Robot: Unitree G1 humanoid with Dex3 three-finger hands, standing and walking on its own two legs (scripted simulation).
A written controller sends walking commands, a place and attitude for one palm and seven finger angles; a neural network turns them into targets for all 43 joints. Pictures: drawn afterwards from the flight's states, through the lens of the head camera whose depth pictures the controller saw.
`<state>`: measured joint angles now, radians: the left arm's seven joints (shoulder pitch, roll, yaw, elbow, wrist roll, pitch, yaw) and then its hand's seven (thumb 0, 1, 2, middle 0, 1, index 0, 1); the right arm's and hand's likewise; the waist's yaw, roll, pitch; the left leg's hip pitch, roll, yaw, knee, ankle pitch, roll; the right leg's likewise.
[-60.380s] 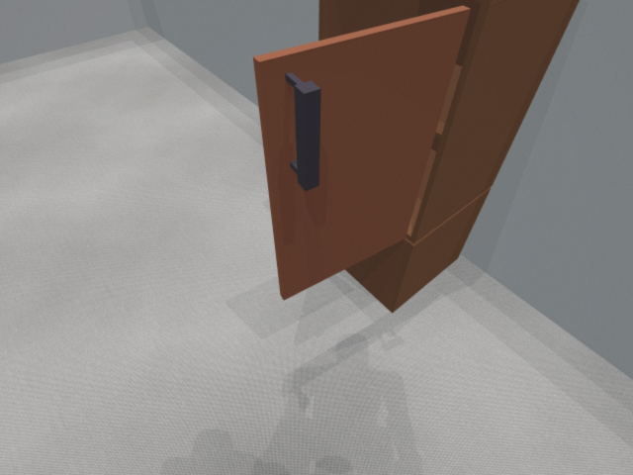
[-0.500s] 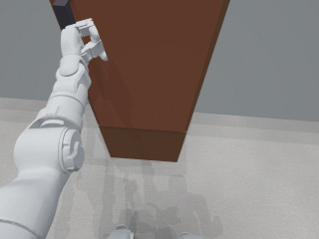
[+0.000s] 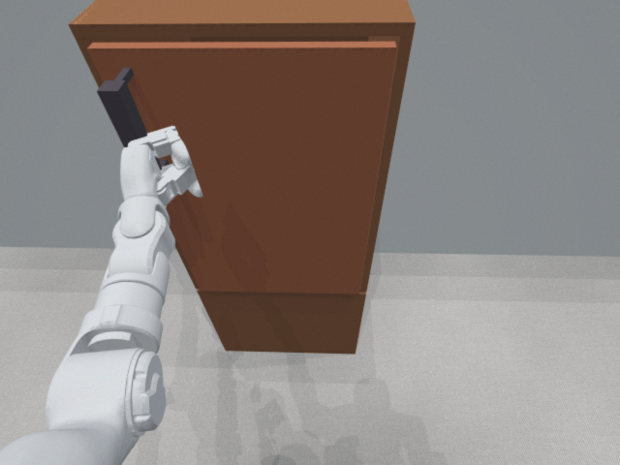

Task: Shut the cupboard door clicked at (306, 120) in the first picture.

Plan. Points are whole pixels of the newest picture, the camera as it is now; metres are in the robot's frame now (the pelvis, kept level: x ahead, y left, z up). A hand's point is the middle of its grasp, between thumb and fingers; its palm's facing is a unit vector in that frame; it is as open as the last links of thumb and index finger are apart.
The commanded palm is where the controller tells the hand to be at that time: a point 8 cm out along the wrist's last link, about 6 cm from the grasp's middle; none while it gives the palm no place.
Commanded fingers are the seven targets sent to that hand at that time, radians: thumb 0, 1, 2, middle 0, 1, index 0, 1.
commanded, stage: pull the fist back off the door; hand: left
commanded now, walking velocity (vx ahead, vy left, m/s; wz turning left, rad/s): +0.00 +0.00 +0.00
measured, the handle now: (142, 133) +0.55 +0.22 +0.16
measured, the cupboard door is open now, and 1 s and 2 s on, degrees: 0 0 0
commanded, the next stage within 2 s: draw the hand back to the body in 0.24 s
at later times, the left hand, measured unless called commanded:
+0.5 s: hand (182, 188) +0.41 +0.13 +0.17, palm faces +0.15 -0.99 +0.01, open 3.1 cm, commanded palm +0.36 +0.19 +0.17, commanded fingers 0.00 0.90 0.90 -1.30 -1.50 -1.30 -1.50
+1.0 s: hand (89, 292) +0.27 +0.20 +0.17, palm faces +0.25 -0.95 -0.18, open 3.1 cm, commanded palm +0.23 +0.24 +0.18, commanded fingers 0.00 0.90 0.90 -0.94 -1.11 -0.94 -1.11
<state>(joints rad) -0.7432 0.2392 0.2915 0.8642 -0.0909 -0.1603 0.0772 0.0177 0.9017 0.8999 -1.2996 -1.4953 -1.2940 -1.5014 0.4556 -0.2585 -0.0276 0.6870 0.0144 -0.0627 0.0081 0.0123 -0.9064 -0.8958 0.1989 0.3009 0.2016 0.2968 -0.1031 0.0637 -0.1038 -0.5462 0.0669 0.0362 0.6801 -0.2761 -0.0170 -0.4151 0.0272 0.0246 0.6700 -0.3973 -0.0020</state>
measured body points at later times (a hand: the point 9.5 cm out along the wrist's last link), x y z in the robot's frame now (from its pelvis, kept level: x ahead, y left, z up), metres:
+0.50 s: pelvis +0.01 -0.01 +0.01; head +0.00 -0.04 +0.46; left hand +0.39 +0.19 +0.17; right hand +0.19 -0.24 -0.09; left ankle +0.03 +0.13 -0.72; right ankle -0.04 -0.12 -0.72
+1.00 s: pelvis -0.01 +0.00 +0.02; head -0.05 -0.03 +0.47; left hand +0.25 +0.25 +0.18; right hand +0.20 -0.22 -0.05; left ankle +0.03 +0.13 -0.72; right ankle -0.04 -0.12 -0.72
